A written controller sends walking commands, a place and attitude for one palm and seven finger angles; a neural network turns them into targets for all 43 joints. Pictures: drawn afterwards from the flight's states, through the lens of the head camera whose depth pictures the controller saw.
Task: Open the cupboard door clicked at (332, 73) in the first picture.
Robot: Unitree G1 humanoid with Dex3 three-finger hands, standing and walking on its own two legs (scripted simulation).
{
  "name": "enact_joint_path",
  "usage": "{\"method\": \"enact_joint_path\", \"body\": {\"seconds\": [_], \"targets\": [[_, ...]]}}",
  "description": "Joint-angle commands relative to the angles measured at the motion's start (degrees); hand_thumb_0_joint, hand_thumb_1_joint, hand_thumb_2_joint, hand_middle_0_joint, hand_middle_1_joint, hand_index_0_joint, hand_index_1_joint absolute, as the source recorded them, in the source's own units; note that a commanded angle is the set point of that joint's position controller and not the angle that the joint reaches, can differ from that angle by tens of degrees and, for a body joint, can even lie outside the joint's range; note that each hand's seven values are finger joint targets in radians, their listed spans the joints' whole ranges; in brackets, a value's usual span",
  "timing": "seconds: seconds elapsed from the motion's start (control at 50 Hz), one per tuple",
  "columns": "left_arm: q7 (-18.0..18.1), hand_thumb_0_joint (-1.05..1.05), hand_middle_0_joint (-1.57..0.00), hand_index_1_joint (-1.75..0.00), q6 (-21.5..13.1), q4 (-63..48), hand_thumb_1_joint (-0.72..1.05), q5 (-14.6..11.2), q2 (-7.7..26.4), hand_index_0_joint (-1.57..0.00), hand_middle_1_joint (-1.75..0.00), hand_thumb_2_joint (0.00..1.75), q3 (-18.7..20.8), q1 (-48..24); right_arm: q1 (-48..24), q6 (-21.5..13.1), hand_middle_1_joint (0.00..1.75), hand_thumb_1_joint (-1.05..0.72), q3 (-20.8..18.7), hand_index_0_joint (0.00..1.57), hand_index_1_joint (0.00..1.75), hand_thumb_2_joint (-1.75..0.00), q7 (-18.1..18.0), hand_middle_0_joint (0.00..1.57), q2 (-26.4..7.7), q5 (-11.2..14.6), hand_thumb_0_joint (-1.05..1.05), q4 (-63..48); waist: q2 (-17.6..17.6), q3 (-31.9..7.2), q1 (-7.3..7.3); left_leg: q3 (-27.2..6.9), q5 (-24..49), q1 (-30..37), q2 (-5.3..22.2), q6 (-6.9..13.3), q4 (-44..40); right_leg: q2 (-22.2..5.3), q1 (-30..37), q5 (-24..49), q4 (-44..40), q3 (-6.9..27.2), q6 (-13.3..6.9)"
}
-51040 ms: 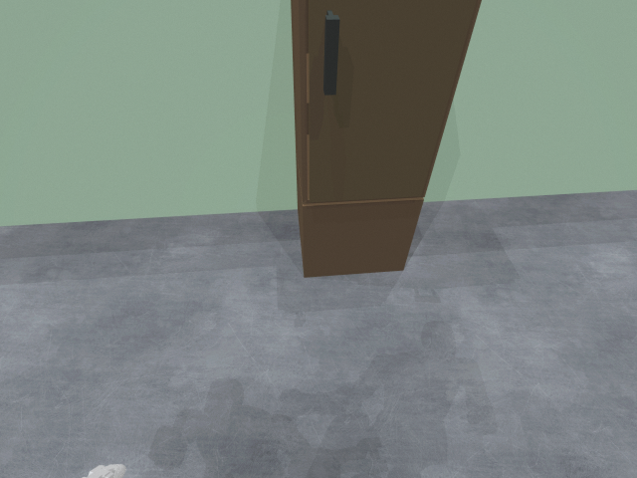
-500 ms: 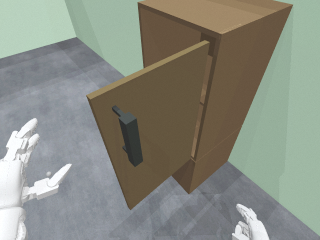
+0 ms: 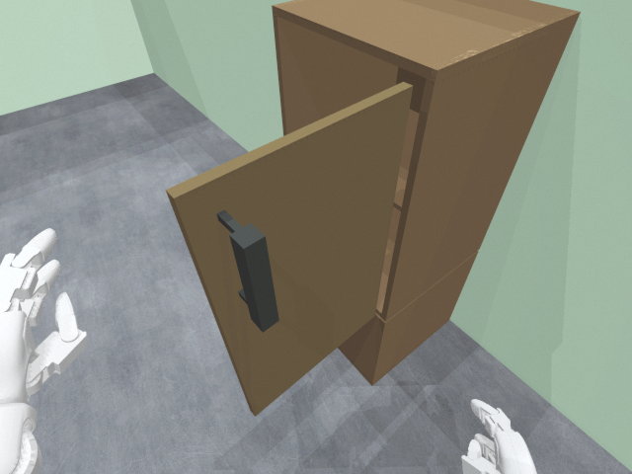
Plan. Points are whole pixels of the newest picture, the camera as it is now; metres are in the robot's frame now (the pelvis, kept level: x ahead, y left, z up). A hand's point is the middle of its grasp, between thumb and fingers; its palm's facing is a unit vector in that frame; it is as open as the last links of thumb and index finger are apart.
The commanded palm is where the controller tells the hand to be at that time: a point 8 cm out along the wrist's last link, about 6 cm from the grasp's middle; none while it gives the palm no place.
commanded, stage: draw the hand back to the body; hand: left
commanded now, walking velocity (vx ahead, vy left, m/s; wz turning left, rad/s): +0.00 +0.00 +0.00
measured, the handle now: (246, 272) +0.31 +0.13 +0.12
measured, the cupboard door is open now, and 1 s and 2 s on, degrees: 93 93 93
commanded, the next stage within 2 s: step back with the hand held close in 0.06 s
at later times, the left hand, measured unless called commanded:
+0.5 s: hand (64, 358) +0.17 +0.27 +0.14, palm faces +0.32 -0.80 -0.50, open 7.4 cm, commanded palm +0.12 +0.31 +0.17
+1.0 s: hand out of the picture +0.05 +0.29 +0.15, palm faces +0.48 -0.77 -0.42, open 7.4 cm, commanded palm +0.00 +0.34 +0.17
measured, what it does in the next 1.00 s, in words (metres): shifts its weight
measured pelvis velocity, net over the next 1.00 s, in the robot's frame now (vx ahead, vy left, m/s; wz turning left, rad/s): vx -0.13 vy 0.03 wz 0.02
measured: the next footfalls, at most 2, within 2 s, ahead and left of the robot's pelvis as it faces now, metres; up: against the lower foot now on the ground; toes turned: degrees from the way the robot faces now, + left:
right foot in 1.34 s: -0.28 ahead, -0.08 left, +0.00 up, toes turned -5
left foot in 1.48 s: -0.13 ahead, +0.11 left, +0.00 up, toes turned -5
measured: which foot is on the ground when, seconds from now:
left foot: down 0.00-1.00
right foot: down 0.00-1.00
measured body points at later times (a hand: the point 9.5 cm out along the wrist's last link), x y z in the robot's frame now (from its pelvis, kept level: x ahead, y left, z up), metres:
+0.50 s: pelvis -0.04 +0.02 +0.00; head -0.02 +0.00 +0.45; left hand +0.15 +0.31 +0.17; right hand +0.14 -0.23 -0.09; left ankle +0.00 +0.12 -0.74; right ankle -0.05 -0.11 -0.74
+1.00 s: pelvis -0.13 +0.03 -0.02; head -0.13 +0.04 +0.43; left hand +0.02 +0.33 +0.18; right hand +0.03 -0.20 -0.11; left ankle -0.05 +0.13 -0.74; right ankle -0.05 -0.10 -0.74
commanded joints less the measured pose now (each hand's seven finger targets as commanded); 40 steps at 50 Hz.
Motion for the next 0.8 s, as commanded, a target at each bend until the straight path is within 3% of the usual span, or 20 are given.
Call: {"method": "enact_joint_path", "body": {"seconds": [0.0,0.04,0.1,0.14,0.16,0.18,0.2,0.22,0.34,0.42,0.46,0.56,0.7,0.74,0.78], "targets": [[1.1,0.0,-0.2,-0.3,-4.0,-11.4,0.9,0.1,10.4,-0.2,-0.3,0.9,7.2,-5.5,-7.2,-3.0,0.3,-0.9,-2.2,0.2,0.3,-0.9,-0.5,0.2,-6.1,0.2,0.0,-9.2,0.8,-4.6,-0.31,0.1,15.3,5.6,-0.2,1.3,-1.7,-0.5,-4.5,16.5,-2.9,0.3,0.3],[1.2,0.0,-0.2,-0.3,-4.1,-11.7,0.9,0.2,10.8,-0.2,-0.3,0.9,7.2,-6.2,-7.2,-3.2,0.3,-0.9,-2.2,0.2,0.3,-0.9,-0.5,0.2,-6.2,0.2,0.0,-9.1,1.7,-4.5,-0.31,0.0,15.0,5.4,-0.4,1.3,-1.7,-0.6,-3.9,16.2,-3.1,0.5,0.1],[1.1,0.0,-0.2,-0.3,-4.2,-11.0,0.9,0.0,10.5,-0.2,-0.3,0.9,7.3,-5.5,-7.2,-3.4,0.3,-0.9,-2.3,0.2,0.3,-0.9,-0.6,0.2,-6.2,0.1,0.0,-9.0,-0.4,-5.1,-0.25,0.0,15.2,5.9,-0.3,1.5,-1.8,-0.6,-4.2,16.7,-3.1,0.4,0.4],[1.1,0.0,-0.2,-0.3,-4.2,-10.8,0.9,0.2,10.3,-0.2,-0.3,0.9,6.8,-6.1,-7.2,-3.3,0.3,-0.9,-2.2,0.2,0.3,-0.9,-0.5,0.2,-6.2,0.2,0.0,-9.0,0.7,-4.1,-0.32,-0.2,14.2,5.3,-0.4,1.3,-2.1,-0.6,-4.1,15.0,-3.4,0.4,0.2],[1.2,0.0,-0.2,-0.3,-5.4,-20.0,0.9,0.1,12.0,-0.2,-0.3,0.9,7.6,-7.5,-8.1,-4.2,0.3,-0.9,-2.2,0.2,0.3,-0.9,-0.4,0.2,-6.0,0.2,0.0,-10.4,2.8,-6.9,0.26,-0.5,15.0,6.7,-0.4,1.4,-1.4,-0.7,-3.6,16.3,-3.2,0.8,0.3],[1.6,0.0,-0.2,-0.3,-7.2,-21.1,0.9,0.2,19.9,-0.2,-0.3,0.9,15.5,-8.9,-7.3,-2.9,0.3,-0.9,-2.1,0.2,0.3,-0.9,-0.5,0.2,-7.2,0.7,0.0,-11.5,2.0,-1.9,-1.97,-0.7,12.9,3.1,0.7,2.4,1.5,-3.6,-10.4,22.9,-5.3,6.0,0.1],[1.0,0.0,-0.2,-0.3,-6.9,-16.0,0.9,0.3,14.5,-0.2,-0.3,0.9,11.7,-1.7,-6.9,-1.7,0.3,-0.9,-2.1,0.2,0.3,-0.9,-0.4,0.2,-6.4,0.3,0.0,-10.1,-0.8,-3.3,-2.27,-1.4,12.6,1.9,0.8,2.2,2.3,-4.9,-9.0,25.7,-3.8,5.7,0.0],[0.6,0.0,-0.2,-0.3,-6.5,-14.2,0.9,0.5,12.4,-0.2,-0.3,0.9,9.9,1.3,-6.5,-0.9,0.3,-0.9,-2.5,0.2,0.3,-0.9,-0.3,0.2,-6.8,0.4,0.0,-11.0,-2.0,-3.9,-2.41,-1.0,12.7,1.4,1.0,1.9,2.7,-5.3,-9.4,26.5,-3.1,5.7,0.3],[0.9,0.0,-0.2,-0.3,-6.2,-13.5,0.9,0.5,13.2,-0.2,-0.3,0.9,10.4,4.3,-5.7,1.9,0.3,-0.9,-3.7,0.2,0.3,-0.9,-0.8,0.2,-7.3,1.2,0.0,-12.8,-1.8,-9.5,-2.92,-0.6,22.4,1.9,3.2,1.7,3.2,-5.2,-8.4,31.1,1.6,3.8,1.3],[1.6,0.0,-0.2,-0.3,-6.2,-16.7,0.9,0.6,14.8,-0.2,-0.3,0.9,11.6,4.9,-5.4,2.7,0.3,-0.9,-3.9,0.2,0.3,-0.9,-1.0,0.2,-7.4,1.5,0.0,-14.4,-3.4,-10.4,-2.99,-0.7,23.1,0.7,3.9,1.6,3.2,-4.5,-8.7,30.2,3.5,3.8,1.5],[2.0,0.0,-0.2,-0.3,-6.3,-18.7,0.9,0.7,15.1,-0.2,-0.3,0.9,12.0,5.7,-5.5,2.6,0.3,-0.9,-3.9,0.2,0.3,-0.9,-1.1,0.2,-7.2,1.6,0.0,-14.9,-1.0,-11.1,-2.85,-1.3,21.9,-0.4,4.2,1.7,2.4,-4.2,-8.6,27.1,4.5,4.0,1.5],[2.8,0.0,-0.2,-0.3,-7.5,-21.2,0.9,0.9,15.2,-0.2,-0.3,0.9,13.0,7.2,-4.7,1.7,0.3,-0.9,-3.9,0.2,0.3,-0.9,-0.9,0.2,-7.4,1.5,0.0,-15.5,2.4,-8.8,-2.96,-3.2,10.6,-8.2,5.3,2.2,-0.2,-3.1,-8.2,16.2,6.2,4.1,1.4],[3.3,0.0,-0.2,-0.3,-10.3,-20.4,0.9,2.4,13.2,-0.2,-0.3,0.9,14.3,6.3,-3.5,-1.9,0.3,-0.9,-4.1,0.2,0.3,-0.9,-0.7,0.2,-8.5,1.1,0.0,-15.3,8.0,-4.0,-3.29,-9.2,-22.3,-29.5,9.4,5.1,-9.5,0.3,-1.4,1.2,15.3,2.1,1.7],[3.3,0.0,-0.2,-0.3,-10.8,-20.4,0.9,2.8,13.6,-0.2,-0.3,0.9,14.7,4.7,-3.6,-2.9,0.3,-0.9,-4.5,0.2,0.3,-0.9,-0.8,0.2,-8.8,1.0,0.0,-15.0,8.4,-3.9,-3.06,-10.1,-26.0,-33.4,10.3,5.5,-10.2,1.1,0.7,-0.2,17.7,1.7,1.6],[3.2,0.0,-0.2,-0.3,-11.2,-20.0,0.9,2.9,12.7,-0.2,-0.3,0.9,14.1,4.7,-2.8,-3.8,0.3,-0.9,-4.5,0.2,0.3,-0.9,-0.5,0.2,-8.3,1.1,0.0,-14.5,6.2,-3.7,-3.26,-9.3,-25.9,-32.5,9.3,5.1,-7.8,0.7,-1.7,-2.4,16.5,2.8,0.9]]}}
